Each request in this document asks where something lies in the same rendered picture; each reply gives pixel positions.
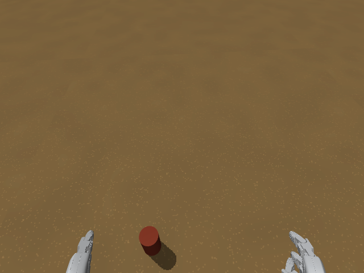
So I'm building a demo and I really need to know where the can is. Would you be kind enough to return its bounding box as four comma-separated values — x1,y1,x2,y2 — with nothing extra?
139,226,161,256

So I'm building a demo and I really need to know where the left robot hand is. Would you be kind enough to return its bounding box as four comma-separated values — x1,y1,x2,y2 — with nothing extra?
66,230,94,273

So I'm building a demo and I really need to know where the right robot hand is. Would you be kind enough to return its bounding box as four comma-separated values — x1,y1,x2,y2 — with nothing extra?
282,231,326,273

